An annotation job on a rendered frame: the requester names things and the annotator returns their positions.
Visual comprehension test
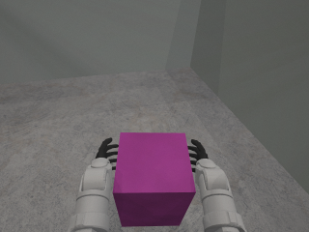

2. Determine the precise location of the right robot hand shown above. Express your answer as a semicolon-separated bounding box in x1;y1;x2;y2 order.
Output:
187;139;209;173

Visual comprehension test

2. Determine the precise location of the left robot hand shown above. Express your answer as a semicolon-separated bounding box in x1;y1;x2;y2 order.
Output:
96;137;119;170

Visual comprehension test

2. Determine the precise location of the robot left forearm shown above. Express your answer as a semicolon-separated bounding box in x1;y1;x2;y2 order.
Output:
67;158;113;232

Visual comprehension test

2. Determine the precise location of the robot right forearm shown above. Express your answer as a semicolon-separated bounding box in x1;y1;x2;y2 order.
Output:
195;159;247;232

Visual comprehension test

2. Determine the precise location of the carton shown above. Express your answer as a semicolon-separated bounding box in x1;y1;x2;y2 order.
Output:
112;132;196;227

